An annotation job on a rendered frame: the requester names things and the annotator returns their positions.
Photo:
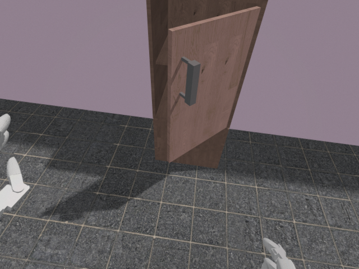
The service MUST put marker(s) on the left robot hand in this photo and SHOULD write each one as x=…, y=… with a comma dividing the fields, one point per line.
x=12, y=193

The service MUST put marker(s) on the right robot hand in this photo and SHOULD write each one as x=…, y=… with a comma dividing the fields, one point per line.
x=278, y=254

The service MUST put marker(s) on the handle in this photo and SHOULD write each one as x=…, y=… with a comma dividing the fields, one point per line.
x=192, y=80

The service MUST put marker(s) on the cupboard door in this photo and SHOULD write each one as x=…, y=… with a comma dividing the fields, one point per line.
x=221, y=45

